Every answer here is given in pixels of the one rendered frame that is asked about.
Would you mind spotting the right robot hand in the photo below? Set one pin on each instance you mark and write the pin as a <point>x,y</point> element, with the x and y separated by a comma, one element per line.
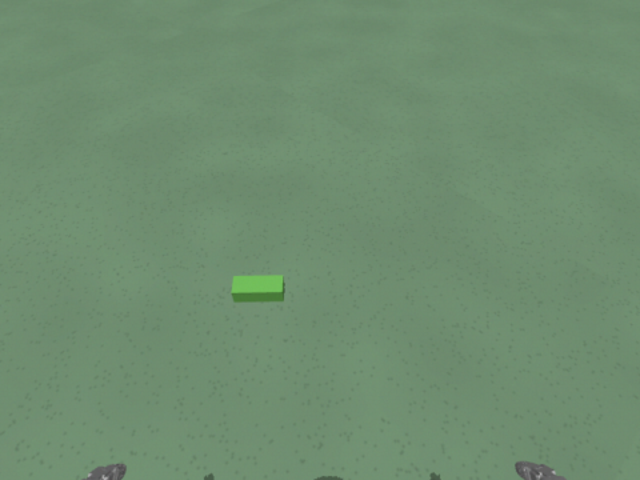
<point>532,471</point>

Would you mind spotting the left robot hand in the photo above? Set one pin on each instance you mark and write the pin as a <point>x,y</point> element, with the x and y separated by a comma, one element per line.
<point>111,472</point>

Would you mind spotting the carton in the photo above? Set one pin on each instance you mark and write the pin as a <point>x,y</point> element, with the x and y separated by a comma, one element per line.
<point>265,288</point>

